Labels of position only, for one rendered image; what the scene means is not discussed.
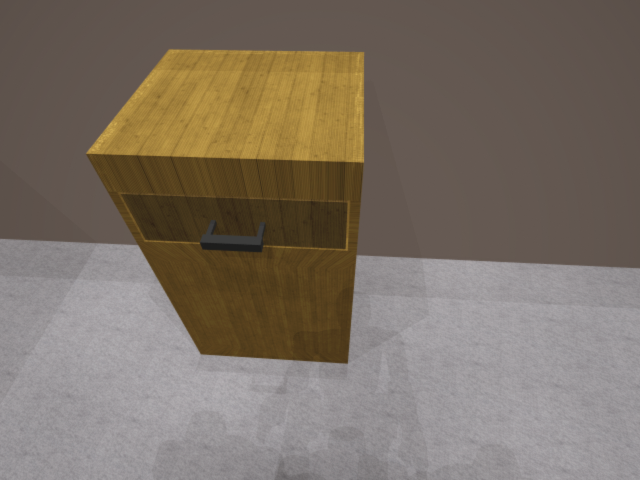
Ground cabinet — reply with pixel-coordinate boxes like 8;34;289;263
86;49;364;364

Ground drawer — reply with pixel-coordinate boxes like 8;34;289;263
121;192;348;249

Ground handle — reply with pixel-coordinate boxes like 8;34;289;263
200;220;266;252

